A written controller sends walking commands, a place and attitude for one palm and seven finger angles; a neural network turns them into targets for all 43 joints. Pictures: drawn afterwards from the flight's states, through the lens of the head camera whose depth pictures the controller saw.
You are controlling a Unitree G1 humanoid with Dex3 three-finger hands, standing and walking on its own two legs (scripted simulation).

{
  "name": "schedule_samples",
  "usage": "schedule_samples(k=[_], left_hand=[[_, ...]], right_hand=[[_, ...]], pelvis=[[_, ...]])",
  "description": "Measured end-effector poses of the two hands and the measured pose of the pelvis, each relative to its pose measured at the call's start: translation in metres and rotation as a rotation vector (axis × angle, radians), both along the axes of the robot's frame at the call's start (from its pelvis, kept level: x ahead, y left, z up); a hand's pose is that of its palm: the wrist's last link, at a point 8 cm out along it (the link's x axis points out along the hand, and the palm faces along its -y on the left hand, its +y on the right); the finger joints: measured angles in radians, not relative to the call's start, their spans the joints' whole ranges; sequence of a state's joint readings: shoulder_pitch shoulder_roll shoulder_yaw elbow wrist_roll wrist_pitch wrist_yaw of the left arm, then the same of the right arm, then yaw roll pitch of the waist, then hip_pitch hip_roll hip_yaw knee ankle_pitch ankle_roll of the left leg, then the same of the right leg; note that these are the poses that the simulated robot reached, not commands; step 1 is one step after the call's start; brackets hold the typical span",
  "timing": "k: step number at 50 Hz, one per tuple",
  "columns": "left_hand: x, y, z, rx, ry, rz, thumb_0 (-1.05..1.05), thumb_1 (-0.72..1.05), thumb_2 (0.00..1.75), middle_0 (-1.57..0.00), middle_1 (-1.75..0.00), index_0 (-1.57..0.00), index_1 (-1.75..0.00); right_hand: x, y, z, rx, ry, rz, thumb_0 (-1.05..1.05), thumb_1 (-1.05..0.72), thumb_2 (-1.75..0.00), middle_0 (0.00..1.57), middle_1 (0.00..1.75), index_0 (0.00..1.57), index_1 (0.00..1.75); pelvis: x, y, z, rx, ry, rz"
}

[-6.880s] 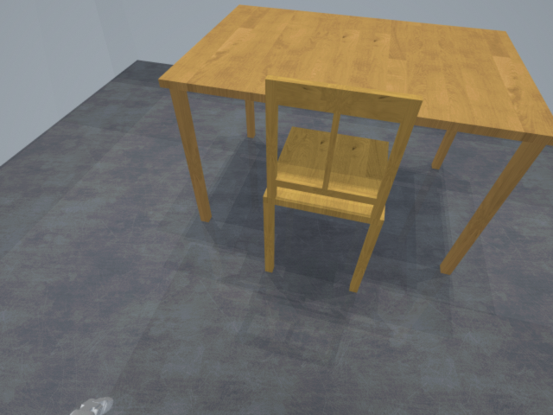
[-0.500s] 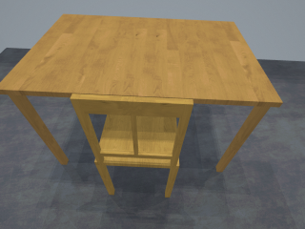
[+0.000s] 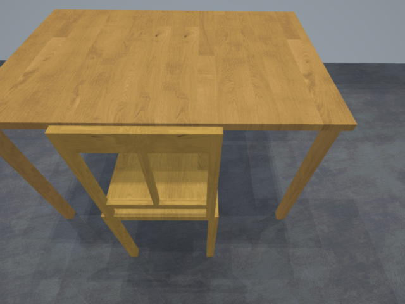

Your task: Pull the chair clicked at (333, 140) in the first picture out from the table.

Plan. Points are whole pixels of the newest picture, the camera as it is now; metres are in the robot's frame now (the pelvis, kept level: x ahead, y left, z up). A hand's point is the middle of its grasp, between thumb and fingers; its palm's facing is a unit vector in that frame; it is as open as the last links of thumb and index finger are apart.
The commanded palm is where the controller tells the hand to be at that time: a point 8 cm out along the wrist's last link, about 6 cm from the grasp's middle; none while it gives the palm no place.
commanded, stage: come to a stop and stand still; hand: left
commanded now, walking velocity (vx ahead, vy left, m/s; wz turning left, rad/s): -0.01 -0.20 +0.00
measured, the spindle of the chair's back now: (150, 179) +0.43 +0.16 -0.09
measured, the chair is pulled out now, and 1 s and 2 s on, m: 0.00 0.00 0.00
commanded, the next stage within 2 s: look again from close up in 1.46 s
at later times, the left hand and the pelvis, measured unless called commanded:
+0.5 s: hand out of the picture +0.00 +0.15 -0.16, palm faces +0.02 -0.97 -0.24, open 7.3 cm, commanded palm none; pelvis +0.01 -0.03 +0.01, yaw +0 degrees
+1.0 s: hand out of the picture +0.03 +0.18 -0.16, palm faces -0.01 -0.98 -0.21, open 7.3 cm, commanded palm none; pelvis +0.00 +0.00 +0.01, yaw -1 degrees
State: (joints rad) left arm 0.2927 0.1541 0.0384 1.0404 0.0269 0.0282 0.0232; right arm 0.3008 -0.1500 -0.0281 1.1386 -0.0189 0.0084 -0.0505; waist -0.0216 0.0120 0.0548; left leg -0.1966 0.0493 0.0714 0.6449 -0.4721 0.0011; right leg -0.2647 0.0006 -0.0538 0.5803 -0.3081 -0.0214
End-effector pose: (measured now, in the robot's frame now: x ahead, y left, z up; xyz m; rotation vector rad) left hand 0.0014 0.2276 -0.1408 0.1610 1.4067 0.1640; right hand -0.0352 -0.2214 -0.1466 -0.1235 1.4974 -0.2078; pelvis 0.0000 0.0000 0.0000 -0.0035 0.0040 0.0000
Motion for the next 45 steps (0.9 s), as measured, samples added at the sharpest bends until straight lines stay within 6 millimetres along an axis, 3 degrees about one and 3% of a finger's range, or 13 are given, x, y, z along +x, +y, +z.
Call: schedule_samples(k=[8, 12, 19, 29, 39, 45], left_hand=[[0.013, -0.030, -0.015, -0.058, -0.025, 0.016, 0.00, 0.92, 0.90, -0.20, -0.30, -0.20, -0.30], [0.016, -0.037, -0.017, -0.071, -0.020, 0.013, 0.01, 0.93, 0.90, -0.20, -0.30, -0.20, -0.30], [0.010, -0.034, 0.006, -0.022, -0.032, 0.013, 0.01, 0.94, 0.89, -0.20, -0.30, -0.20, -0.30], [-0.004, -0.020, 0.016, 0.043, -0.039, -0.019, 0.00, 0.91, 0.90, -0.20, -0.30, -0.20, -0.30], [0.025, -0.006, 0.016, 0.032, -0.143, -0.050, 0.00, 0.91, 0.90, -0.20, -0.30, -0.20, -0.30], [0.032, -0.006, 0.013, 0.008, -0.143, -0.058, 0.00, 0.91, 0.90, -0.20, -0.30, -0.20, -0.30]], right_hand=[[0.050, -0.038, 0.019, -0.095, -0.101, 0.048, 0.01, -0.91, -0.90, 0.20, 0.30, 0.20, 0.30], [0.067, -0.036, 0.026, -0.090, -0.166, 0.057, 0.01, -0.91, -0.90, 0.19, 0.30, 0.20, 0.30], [0.085, -0.028, 0.019, -0.023, -0.193, 0.077, 0.01, -0.95, -0.90, 0.20, 0.30, 0.20, 0.30], [0.075, -0.028, 0.009, 0.023, -0.224, 0.081, 0.01, -0.94, -0.90, 0.20, 0.30, 0.20, 0.30], [0.042, -0.012, 0.008, 0.036, -0.188, 0.083, 0.01, -0.93, -0.90, 0.20, 0.30, 0.20, 0.30], [0.024, -0.003, 0.011, 0.037, -0.136, 0.076, 0.01, -0.92, -0.90, 0.20, 0.30, 0.20, 0.30]], pelvis=[[0.007, -0.020, 0.001, -0.018, -0.007, -0.003], [0.015, -0.025, 0.005, 0.003, -0.027, -0.020], [0.015, -0.025, 0.013, 0.006, -0.020, -0.008], [0.000, -0.021, 0.008, -0.004, -0.010, -0.006], [-0.004, -0.010, 0.008, 0.007, -0.018, -0.008], [-0.004, -0.005, 0.010, 0.007, -0.009, -0.011]])
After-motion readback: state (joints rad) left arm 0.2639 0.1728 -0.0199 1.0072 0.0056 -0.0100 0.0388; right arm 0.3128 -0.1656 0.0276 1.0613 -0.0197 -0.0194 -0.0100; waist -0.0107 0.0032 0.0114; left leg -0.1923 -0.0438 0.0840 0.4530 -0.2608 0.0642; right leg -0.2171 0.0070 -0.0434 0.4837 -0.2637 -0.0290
